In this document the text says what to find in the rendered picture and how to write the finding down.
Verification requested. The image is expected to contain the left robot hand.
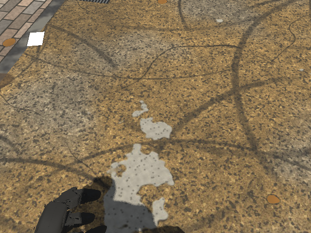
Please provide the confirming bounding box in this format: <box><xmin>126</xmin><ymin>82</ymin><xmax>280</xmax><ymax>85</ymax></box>
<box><xmin>33</xmin><ymin>186</ymin><xmax>107</xmax><ymax>233</ymax></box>

